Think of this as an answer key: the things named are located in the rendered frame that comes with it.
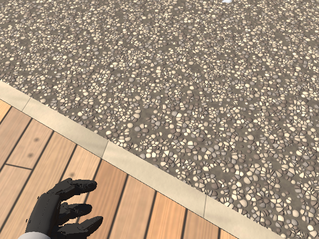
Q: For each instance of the robot left hand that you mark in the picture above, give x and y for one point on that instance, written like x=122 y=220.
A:
x=49 y=214

